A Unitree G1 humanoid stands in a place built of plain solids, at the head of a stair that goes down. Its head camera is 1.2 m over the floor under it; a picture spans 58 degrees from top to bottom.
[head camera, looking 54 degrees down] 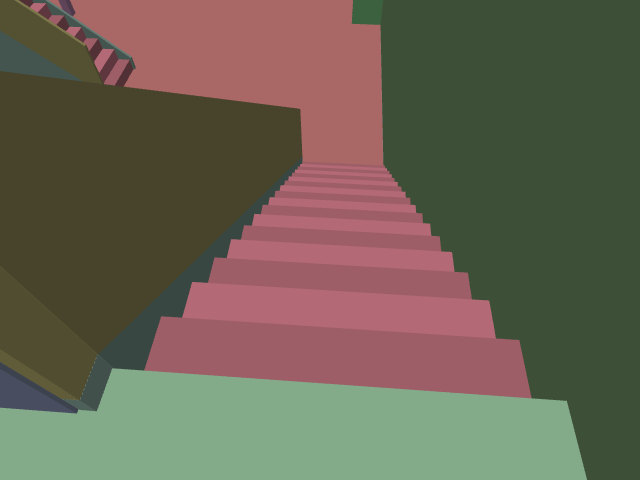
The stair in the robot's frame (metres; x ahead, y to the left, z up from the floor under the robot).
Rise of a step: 0.20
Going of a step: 0.26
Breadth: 1.26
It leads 4 degrees to the right of straight ahead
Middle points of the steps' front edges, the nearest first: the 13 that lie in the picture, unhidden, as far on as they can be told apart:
0.38 -0.04 0.00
0.64 -0.06 -0.20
0.90 -0.08 -0.40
1.16 -0.10 -0.60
1.42 -0.12 -0.81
1.68 -0.13 -1.01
1.94 -0.15 -1.21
2.20 -0.17 -1.41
2.46 -0.19 -1.61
2.72 -0.21 -1.81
2.98 -0.23 -2.02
3.24 -0.25 -2.22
3.50 -0.26 -2.42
